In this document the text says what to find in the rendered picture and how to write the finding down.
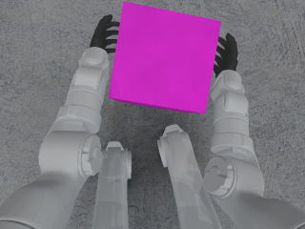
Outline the left robot thigh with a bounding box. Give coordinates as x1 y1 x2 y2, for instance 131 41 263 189
91 147 132 229

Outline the right robot upper arm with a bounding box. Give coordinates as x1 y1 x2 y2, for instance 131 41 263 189
202 155 305 229

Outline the left robot hand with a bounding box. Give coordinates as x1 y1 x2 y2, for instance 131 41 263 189
90 14 120 53

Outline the robot thigh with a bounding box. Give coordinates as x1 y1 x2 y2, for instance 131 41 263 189
91 147 132 229
156 130 223 229

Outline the carton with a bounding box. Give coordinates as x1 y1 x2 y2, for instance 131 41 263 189
109 1 221 114

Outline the right robot forearm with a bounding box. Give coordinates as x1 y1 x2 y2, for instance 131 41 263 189
211 70 261 171

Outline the left robot forearm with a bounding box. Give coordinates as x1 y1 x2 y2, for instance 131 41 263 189
38 47 110 168

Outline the right robot thigh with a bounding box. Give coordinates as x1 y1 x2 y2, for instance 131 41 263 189
156 130 223 229

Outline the left robot upper arm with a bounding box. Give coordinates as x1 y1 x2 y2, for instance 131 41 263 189
0 131 103 229

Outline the right robot hand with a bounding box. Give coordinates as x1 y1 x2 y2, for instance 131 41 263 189
213 33 238 78

